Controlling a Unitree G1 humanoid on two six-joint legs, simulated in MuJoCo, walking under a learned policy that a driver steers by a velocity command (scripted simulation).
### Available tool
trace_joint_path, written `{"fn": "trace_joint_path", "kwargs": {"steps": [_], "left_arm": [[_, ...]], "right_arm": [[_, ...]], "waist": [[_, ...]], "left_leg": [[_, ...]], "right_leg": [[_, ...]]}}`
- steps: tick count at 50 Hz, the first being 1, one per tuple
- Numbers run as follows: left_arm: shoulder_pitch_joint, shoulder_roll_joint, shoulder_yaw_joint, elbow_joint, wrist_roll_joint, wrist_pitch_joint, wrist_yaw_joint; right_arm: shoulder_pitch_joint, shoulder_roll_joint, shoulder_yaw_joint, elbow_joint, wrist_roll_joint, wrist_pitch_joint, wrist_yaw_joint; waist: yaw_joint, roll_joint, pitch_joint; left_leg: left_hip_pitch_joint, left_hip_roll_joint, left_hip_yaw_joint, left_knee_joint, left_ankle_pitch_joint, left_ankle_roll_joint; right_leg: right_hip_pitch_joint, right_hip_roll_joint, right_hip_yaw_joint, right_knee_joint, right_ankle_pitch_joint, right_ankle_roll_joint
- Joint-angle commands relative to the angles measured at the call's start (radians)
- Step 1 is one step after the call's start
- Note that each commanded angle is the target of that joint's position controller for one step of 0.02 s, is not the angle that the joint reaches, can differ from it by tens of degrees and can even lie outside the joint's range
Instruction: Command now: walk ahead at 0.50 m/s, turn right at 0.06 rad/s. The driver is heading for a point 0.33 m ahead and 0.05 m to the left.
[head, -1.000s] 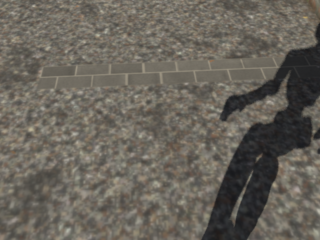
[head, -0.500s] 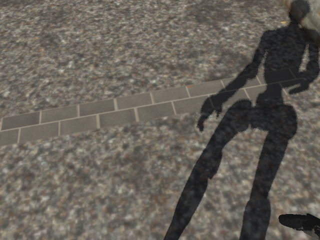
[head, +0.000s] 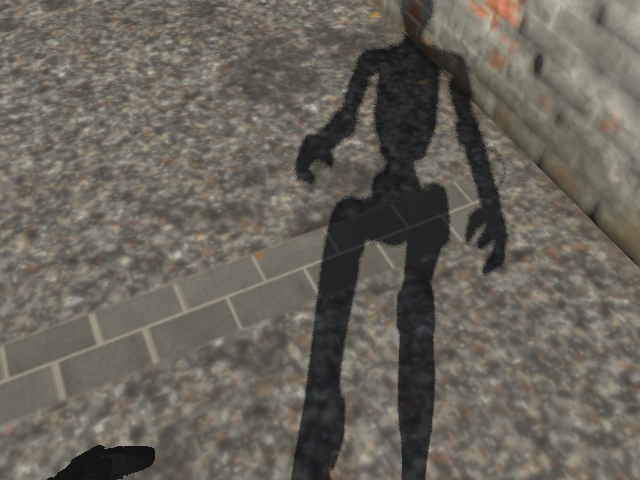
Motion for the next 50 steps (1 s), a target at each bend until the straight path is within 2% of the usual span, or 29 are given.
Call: {"fn": "trace_joint_path", "kwargs": {"steps": [1,3,4,5,6,7,8,9,10,11,14,18,22,24,26,27,28,29,30,31,34,36,38,39,40,41,43,46,50], "left_arm": [[-0.108,0.075,0.02,-0.106,-0.006,-0.023,-0.014],[-0.037,0.103,0.035,-0.092,-0.002,-0.027,-0.015],[0.079,0.138,0.055,-0.057,0.004,-0.026,-0.009],[0.247,0.193,0.076,-0.022,0.013,-0.023,0.001],[0.357,0.296,0.1,-0.012,0.03,-0.014,0.009],[0.389,0.23,0.085,-0.003,0.018,-0.008,0.009],[0.334,0.181,0.066,0.0,0.013,-0.007,0.01],[0.268,0.153,0.055,-0.005,0.012,-0.007,0.01],[0.202,0.127,0.045,-0.002,0.017,-0.011,0.004],[0.155,0.107,0.038,-0.003,0.024,-0.019,0.0],[0.109,0.113,0.043,0.024,0.028,-0.04,-0.003],[0.109,0.133,0.047,0.065,0.025,-0.026,0.018],[0.172,0.161,0.051,0.119,0.015,-0.004,0.025],[0.166,0.167,0.052,0.139,0.006,0.007,0.026],[0.163,0.144,0.045,0.154,-0.005,0.015,0.03],[0.213,0.119,0.036,0.163,0.015,0.01,0.031],[0.331,0.066,0.018,0.176,0.04,-0.002,0.027],[0.338,0.046,0.007,0.195,0.036,0.008,0.03],[0.274,0.083,0.015,0.18,0.019,0.029,0.033],[0.231,0.098,0.021,0.172,0.008,0.05,0.041],[0.219,0.106,0.034,0.189,0.015,0.1,0.062],[0.258,0.067,0.027,0.224,0.018,0.102,0.064],[0.271,0.053,0.026,0.249,0.032,0.097,0.058],[0.248,0.071,0.027,0.241,0.044,0.097,0.056],[0.224,0.105,0.031,0.225,0.041,0.096,0.06],[0.198,0.139,0.041,0.241,0.029,0.093,0.06],[0.156,0.081,0.026,0.243,0.032,0.07,0.06],[0.17,0.078,0.024,0.265,0.026,0.044,0.057],[0.203,0.077,0.021,0.296,0.021,0.044,0.058]], "right_arm": [[0.01,-0.185,-0.043,-0.033,0.007,0.002,-0.007],[-0.009,-0.202,-0.048,-0.029,0.007,0.013,-0.012],[-0.014,-0.192,-0.043,-0.03,0.007,0.016,-0.015],[-0.024,-0.155,-0.027,-0.048,-0.008,0.013,-0.017],[0.069,-0.055,0.008,-0.079,-0.018,-0.007,-0.012],[0.061,-0.084,0.004,-0.065,-0.006,-0.024,-0.008],[-0.017,-0.16,-0.021,-0.082,0.021,-0.028,-0.003],[-0.076,-0.156,-0.021,-0.097,0.024,-0.026,-0.003],[-0.11,-0.144,-0.022,-0.103,0.006,-0.018,-0.007],[-0.092,-0.135,-0.028,-0.096,-0.006,-0.005,-0.011],[-0.026,-0.081,-0.02,-0.071,-0.016,0.027,-0.021],[-0.136,-0.033,0.0,-0.097,-0.028,0.025,-0.015],[-0.235,-0.056,-0.004,-0.124,-0.026,0.022,-0.001],[-0.25,-0.077,-0.011,-0.133,-0.032,0.02,0.002],[-0.193,-0.097,-0.023,-0.11,-0.042,0.017,0.0],[-0.168,-0.156,-0.038,-0.109,-0.048,0.016,-0.011],[-0.168,-0.189,-0.039,-0.119,-0.06,0.023,-0.02],[-0.151,-0.1,-0.019,-0.108,-0.052,0.038,-0.022],[-0.161,-0.051,-0.001,-0.101,-0.041,0.045,-0.016],[-0.181,-0.055,-0.001,-0.092,-0.04,0.048,-0.011],[-0.311,-0.099,-0.013,-0.105,-0.043,0.053,-0.015],[-0.363,-0.084,-0.012,-0.101,-0.042,0.061,-0.021],[-0.344,-0.06,-0.007,-0.076,-0.03,0.065,-0.025],[-0.315,-0.045,-0.002,-0.058,-0.029,0.064,-0.024],[-0.302,-0.048,-0.003,-0.047,-0.036,0.064,-0.023],[-0.295,-0.044,-0.007,-0.049,-0.035,0.065,-0.026],[-0.305,-0.045,-0.009,-0.033,-0.037,0.062,-0.034],[-0.281,-0.041,-0.012,0.003,-0.034,0.063,-0.039],[-0.278,-0.038,-0.015,0.04,-0.028,0.065,-0.037]], "waist": [[0.023,0.122,0.023],[0.081,0.13,-0.013],[0.141,0.114,-0.086],[0.215,0.078,-0.212],[0.212,-0.147,-0.363],[0.231,-0.204,-0.42],[0.227,-0.122,-0.257],[0.198,-0.072,-0.162],[0.164,-0.039,-0.08],[0.121,-0.055,-0.049],[0.059,-0.049,-0.056],[0.081,-0.044,-0.06],[0.123,-0.041,-0.079],[0.116,-0.044,-0.078],[0.081,-0.016,-0.099],[0.093,0.055,-0.141],[0.152,0.185,-0.232],[0.117,0.249,-0.293],[0.099,0.236,-0.265],[0.097,0.207,-0.228],[0.137,0.182,-0.133],[0.164,0.184,-0.123],[0.168,0.167,-0.123],[0.152,0.139,-0.095],[0.127,0.101,-0.049],[0.095,-0.011,0.0],[0.093,-0.035,0.008],[0.097,-0.018,-0.015],[0.11,0.01,-0.029]], "left_leg": [[0.005,0.284,-0.159,-0.034,0.343,0.148],[0.029,0.281,-0.142,0.059,0.513,0.123],[0.004,0.239,-0.1,0.195,0.643,0.101],[-0.134,0.194,-0.059,0.421,0.558,0.066],[-0.547,0.047,0.01,0.82,0.138,-0.013],[-0.686,0.017,-0.117,0.972,-0.305,-0.013],[-0.762,0.07,-0.137,1.035,-0.253,-0.005],[-0.752,0.116,-0.109,1.003,-0.166,-0.003],[-0.716,0.138,-0.089,0.947,-0.11,-0.015],[-0.645,0.161,-0.089,0.904,-0.076,-0.026],[-0.521,0.143,-0.065,0.833,-0.023,-0.068],[-0.459,0.133,-0.033,0.535,0.202,-0.07],[-0.408,0.103,-0.038,0.363,0.284,-0.052],[-0.391,0.093,-0.041,0.309,0.235,-0.026],[-0.262,0.072,-0.023,0.171,0.354,0.01],[-0.135,0.148,-0.095,0.176,0.733,0.04],[0.082,0.298,-0.238,0.249,1.016,0.155],[0.101,0.375,-0.335,0.223,0.967,0.261],[0.061,0.37,-0.365,0.174,0.788,0.273],[0.02,0.353,-0.372,0.134,0.589,0.25],[-0.206,0.308,-0.315,0.041,0.251,0.18],[-0.304,0.242,-0.222,0.031,0.144,0.141],[-0.34,0.189,-0.162,0.041,-0.046,0.091],[-0.358,0.164,-0.148,0.045,-0.161,0.046],[-0.357,0.132,-0.127,0.062,-0.224,0.011],[-0.285,0.085,-0.07,0.091,-0.155,-0.014],[-0.181,0.081,-0.058,0.164,-0.011,-0.015],[-0.16,0.082,-0.053,0.194,0.133,0.003],[-0.147,0.081,-0.048,0.208,0.232,0.0]], "right_leg": [[0.045,0.029,-0.024,-0.066,-0.031,-0.028],[0.17,0.058,-0.049,-0.117,-0.074,-0.061],[0.345,0.08,-0.07,-0.144,-0.063,-0.089],[0.615,-0.013,0.019,-0.102,-0.024,-0.141],[1.013,-0.28,0.429,-0.118,-0.123,-0.29],[1.024,-0.344,0.662,-0.245,-0.236,-0.327],[0.898,-0.311,0.528,-0.268,-0.292,-0.28],[0.757,-0.268,0.396,-0.296,-0.266,-0.247],[0.621,-0.224,0.31,-0.332,-0.124,-0.235],[0.524,-0.19,0.23,-0.353,0.05,-0.223],[0.403,-0.157,0.077,-0.371,0.435,-0.238],[0.388,-0.1,-0.054,-0.368,0.496,-0.209],[0.476,-0.131,-0.028,-0.33,0.424,-0.201],[0.507,-0.149,-0.001,-0.27,0.386,-0.189],[0.501,-0.101,-0.003,-0.161,0.278,-0.139],[0.458,-0.038,-0.036,-0.073,0.169,-0.085],[0.303,0.037,-0.066,0.056,-0.159,-0.023],[0.263,0.064,-0.038,0.15,-0.482,0.019],[0.22,0.055,-0.004,0.213,-0.64,0.038],[0.182,0.043,0.011,0.239,-0.656,0.043],[0.258,0.012,0.023,0.194,-0.523,0.057],[0.386,0.032,-0.018,0.056,-0.353,0.049],[0.484,0.053,-0.049,-0.083,-0.189,0.03],[0.484,0.023,-0.019,-0.126,-0.166,0.01],[0.43,-0.019,0.018,-0.17,-0.245,-0.012],[0.288,-0.006,0.023,-0.188,-0.43,-0.034],[0.217,-0.006,0.029,-0.24,-0.443,-0.022],[0.273,0.002,0.018,-0.219,-0.305,-0.006],[0.32,0.013,0.005,-0.197,-0.216,-0.011]]}}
